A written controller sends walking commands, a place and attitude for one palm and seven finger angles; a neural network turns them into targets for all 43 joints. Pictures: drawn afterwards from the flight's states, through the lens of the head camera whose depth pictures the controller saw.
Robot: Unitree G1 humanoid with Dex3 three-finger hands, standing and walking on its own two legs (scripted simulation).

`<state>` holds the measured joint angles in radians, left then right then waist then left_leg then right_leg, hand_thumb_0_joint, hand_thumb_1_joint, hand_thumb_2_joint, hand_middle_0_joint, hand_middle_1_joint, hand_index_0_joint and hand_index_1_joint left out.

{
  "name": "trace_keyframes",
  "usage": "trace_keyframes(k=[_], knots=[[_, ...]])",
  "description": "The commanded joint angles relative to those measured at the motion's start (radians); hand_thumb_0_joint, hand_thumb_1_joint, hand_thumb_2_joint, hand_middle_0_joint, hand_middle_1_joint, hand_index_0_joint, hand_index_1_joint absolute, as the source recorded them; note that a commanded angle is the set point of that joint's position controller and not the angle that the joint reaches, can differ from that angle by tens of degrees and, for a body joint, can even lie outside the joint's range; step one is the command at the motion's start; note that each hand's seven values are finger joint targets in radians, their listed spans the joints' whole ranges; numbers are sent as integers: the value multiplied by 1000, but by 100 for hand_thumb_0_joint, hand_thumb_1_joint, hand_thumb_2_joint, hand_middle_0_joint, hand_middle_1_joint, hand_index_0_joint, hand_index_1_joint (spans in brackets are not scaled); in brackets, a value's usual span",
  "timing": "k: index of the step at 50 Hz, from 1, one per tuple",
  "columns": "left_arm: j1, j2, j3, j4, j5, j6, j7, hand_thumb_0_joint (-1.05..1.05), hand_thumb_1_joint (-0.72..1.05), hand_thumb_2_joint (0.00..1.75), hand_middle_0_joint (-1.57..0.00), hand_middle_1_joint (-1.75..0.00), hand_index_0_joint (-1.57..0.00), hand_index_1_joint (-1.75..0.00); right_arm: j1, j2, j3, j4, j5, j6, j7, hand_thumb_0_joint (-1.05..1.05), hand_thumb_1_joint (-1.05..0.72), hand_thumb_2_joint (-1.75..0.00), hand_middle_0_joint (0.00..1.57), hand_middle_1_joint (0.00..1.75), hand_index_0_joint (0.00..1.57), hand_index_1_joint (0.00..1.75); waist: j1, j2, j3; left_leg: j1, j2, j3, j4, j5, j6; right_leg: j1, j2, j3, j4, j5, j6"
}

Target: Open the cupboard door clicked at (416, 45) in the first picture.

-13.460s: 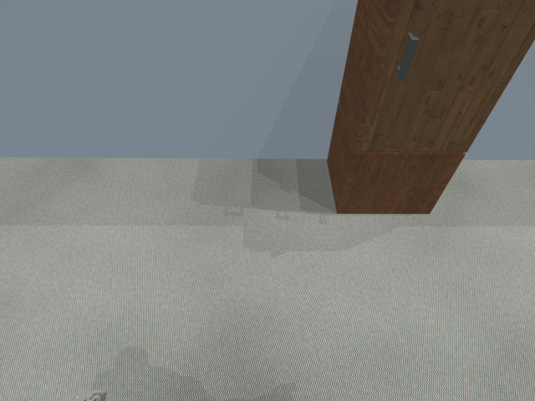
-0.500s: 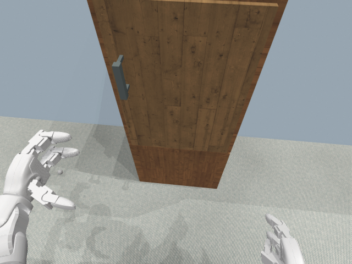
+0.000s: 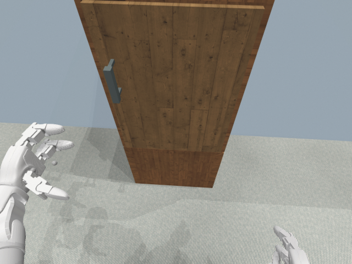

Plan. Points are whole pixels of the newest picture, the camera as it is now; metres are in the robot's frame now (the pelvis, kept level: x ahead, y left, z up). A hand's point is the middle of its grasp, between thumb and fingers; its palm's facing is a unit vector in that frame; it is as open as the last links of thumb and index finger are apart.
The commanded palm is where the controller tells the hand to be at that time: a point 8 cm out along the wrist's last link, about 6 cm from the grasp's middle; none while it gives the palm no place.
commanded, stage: raise the hand with hooked fingers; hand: left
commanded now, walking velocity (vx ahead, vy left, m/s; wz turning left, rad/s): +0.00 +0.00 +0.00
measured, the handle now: (114, 81) +0.58 +0.23 +0.07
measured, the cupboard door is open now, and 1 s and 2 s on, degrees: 0 0 0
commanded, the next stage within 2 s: move the hooked fingers beside the handle in 0.18 s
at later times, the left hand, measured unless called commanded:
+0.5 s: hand (53, 156) +0.31 +0.28 +0.09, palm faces +0.04 -1.00 +0.00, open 14.0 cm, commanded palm +0.29 +0.33 +0.09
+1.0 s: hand (72, 126) +0.40 +0.28 +0.08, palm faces +0.00 -1.00 +0.01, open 14.0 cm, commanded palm +0.38 +0.33 +0.08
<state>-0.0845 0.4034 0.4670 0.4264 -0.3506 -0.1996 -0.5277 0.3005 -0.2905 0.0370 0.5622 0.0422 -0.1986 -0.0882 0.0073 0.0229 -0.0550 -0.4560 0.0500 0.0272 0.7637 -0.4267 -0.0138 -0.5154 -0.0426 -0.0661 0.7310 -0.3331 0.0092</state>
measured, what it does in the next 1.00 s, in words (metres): stands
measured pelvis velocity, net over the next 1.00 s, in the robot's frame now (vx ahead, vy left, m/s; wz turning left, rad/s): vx -0.01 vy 0.00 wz -0.01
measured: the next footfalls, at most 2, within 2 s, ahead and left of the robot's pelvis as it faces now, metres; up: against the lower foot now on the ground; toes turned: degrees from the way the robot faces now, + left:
none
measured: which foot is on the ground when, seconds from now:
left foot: down 0.00-1.00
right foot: down 0.00-1.00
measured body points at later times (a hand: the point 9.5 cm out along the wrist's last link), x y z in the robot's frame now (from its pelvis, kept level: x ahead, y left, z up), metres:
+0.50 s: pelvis -0.01 +0.00 +0.00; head +0.03 +0.00 +0.45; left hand +0.30 +0.34 +0.09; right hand +0.15 -0.25 -0.09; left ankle -0.03 +0.12 -0.71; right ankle +0.02 -0.13 -0.71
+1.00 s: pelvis -0.01 +0.00 -0.01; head +0.07 +0.01 +0.43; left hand +0.39 +0.33 +0.08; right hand +0.06 -0.27 -0.11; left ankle -0.03 +0.12 -0.71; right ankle +0.02 -0.13 -0.71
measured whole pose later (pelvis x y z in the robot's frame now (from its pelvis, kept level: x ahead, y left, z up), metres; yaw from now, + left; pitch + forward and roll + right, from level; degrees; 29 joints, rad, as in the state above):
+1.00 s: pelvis -0.01 +0.00 -0.01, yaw -1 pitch +13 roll -1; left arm -0.57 0.56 0.50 0.95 -0.24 -0.27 -0.55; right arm 0.38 -0.30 0.04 0.60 0.04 -0.09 -0.08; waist -0.06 0.00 -0.07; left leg -0.63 0.06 0.03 0.85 -0.44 -0.01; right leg -0.69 -0.04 -0.06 0.79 -0.33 0.01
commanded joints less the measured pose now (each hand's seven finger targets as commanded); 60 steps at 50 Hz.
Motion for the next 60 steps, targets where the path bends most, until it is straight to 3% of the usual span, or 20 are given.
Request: trace_keyframes(k=[1,14,18,21,23,26,27,32,35,37,39,40,43,48,50,52,53,54,59,60], knots=[[-221,285,82,-197,-23,-70,1,0,-50,30,-30,-120,-30,-120,-42,-131,-51,-140,-2,-55,-17,0,-90,-90,20,30,20,30,5,41,-227,29,-51,-22,-117,314,24,193,45,19,-65,258,-32],[-242,278,63,-172,-23,-59,-15,0,-50,30,-30,-120,-30,-120,-51,-129,-43,-140,1,-58,-21,0,-90,-90,20,30,20,30,1,40,-207,28,-52,-27,-120,287,22,177,46,16,-68,232,-34],[-421,327,72,-96,-12,-61,-13,0,-50,30,-30,-120,-30,-120,-40,-139,-40,-114,0,-49,-34,0,-90,-90,20,30,20,30,-31,10,-175,-9,-52,-27,-108,218,24,145,44,33,-82,167,-30],[-486,321,44,-60,4,-81,-23,0,-50,30,-30,-120,-30,-120,-31,-139,-41,-107,0,-50,-38,0,-90,-90,20,30,20,30,-32,55,-223,11,-54,-28,-103,212,24,136,41,36,-74,155,-33],[-533,361,59,-14,12,-86,-30,0,-50,30,-30,-120,-30,-120,-23,-143,-38,-99,-1,-43,-38,0,-90,-90,20,30,20,30,-32,74,-240,-3,-54,-27,-90,229,24,148,40,44,-65,176,-37],[-558,355,45,61,20,-89,-40,0,-50,30,-30,-120,-30,-120,-8,-146,-42,-94,0,-36,-35,0,-90,-90,20,30,20,30,-35,69,-248,-16,-54,-25,-85,233,23,133,40,42,-58,187,-35],[-576,372,59,88,13,-88,-43,0,-50,30,-30,-120,-30,-120,0,-151,-40,-96,-2,-31,-32,0,-90,-90,20,30,20,30,-34,17,-248,-37,-54,-27,-78,238,25,151,43,45,-54,194,-36],[-664,443,88,209,39,-93,-41,0,-50,30,-30,-120,-30,-120,33,-165,-45,-93,-4,-5,-20,0,-90,-90,20,30,20,30,-38,24,-257,-92,-52,-23,-61,220,25,127,44,54,-37,174,-35],[-709,461,90,210,55,-121,-40,0,-50,30,-30,-120,-30,-120,54,-165,-49,-96,-6,8,-12,0,-90,-90,20,30,20,30,-36,67,-330,-80,-53,-21,-52,262,26,142,45,54,-15,228,-36],[-703,477,109,209,48,-136,-43,0,-50,30,-30,-120,-30,-120,71,-169,-55,-98,-9,18,-8,0,-90,-90,20,30,20,30,-33,38,-365,-78,-51,-21,-40,305,29,164,52,52,-1,277,-36],[-703,474,106,194,52,-140,-46,0,-50,30,-30,-120,-30,-120,83,-168,-59,-97,-8,29,-4,0,-90,-90,20,30,20,30,-31,82,-394,-52,-49,-22,-41,346,27,155,53,45,7,313,-36],[-701,446,83,209,52,-134,-46,0,-50,30,-30,-120,-30,-120,83,-165,-61,-95,-5,34,-3,0,-90,-90,20,30,20,30,-40,94,-370,-51,-48,-19,-43,329,27,126,54,43,-1,292,-34],[-753,455,81,271,54,-119,-40,0,-50,30,-30,-120,-30,-120,101,-175,-60,-85,-4,51,-2,0,-90,-90,20,30,20,30,-56,47,-317,-85,-46,-23,-50,293,29,93,57,38,-8,260,-32],[-895,516,92,302,94,-145,-15,0,-50,30,-30,-120,-30,-120,133,-176,-61,-65,-12,76,-4,0,-90,-90,20,30,20,30,-76,80,-362,-82,-44,-24,-33,284,32,77,58,44,1,247,-32],[-929,530,96,367,105,-158,-12,0,-50,30,-30,-120,-30,-120,143,-179,-59,-53,-12,88,-6,0,-90,-90,20,30,20,30,-86,47,-344,-105,-41,-29,-28,275,33,67,60,42,5,241,-31],[-967,541,99,378,107,-173,-17,0,-50,30,-30,-120,-30,-120,150,-179,-59,-54,-16,97,-5,0,-90,-90,20,30,20,30,-86,82,-380,-89,-42,-25,-14,308,34,73,63,47,17,270,-35],[-954,576,126,393,111,-175,-19,0,-50,30,-30,-120,-30,-120,157,-181,-59,-50,-17,104,-3,0,-90,-90,20,30,20,30,-76,81,-413,-92,-42,-25,-7,323,33,95,61,51,22,292,-33],[-931,566,118,433,117,-171,-25,0,-50,30,-30,-120,-30,-120,157,-179,-56,-54,-16,111,0,0,-90,-90,20,30,20,30,-75,82,-403,-105,-43,-24,-8,328,32,91,61,47,26,301,-33],[-1010,578,98,493,131,-159,-41,0,-50,30,-30,-120,-30,-120,180,-187,-57,-53,-18,143,7,0,-90,-90,20,30,20,30,-102,69,-396,-123,-38,-25,10,338,36,51,65,43,34,312,-28],[-1006,601,115,493,136,-161,-40,0,-50,30,-30,-120,-30,-120,185,-189,-59,-54,-19,148,8,0,-90,-90,20,30,20,30,-94,82,-413,-121,-38,-26,14,354,35,55,65,44,38,321,-29]])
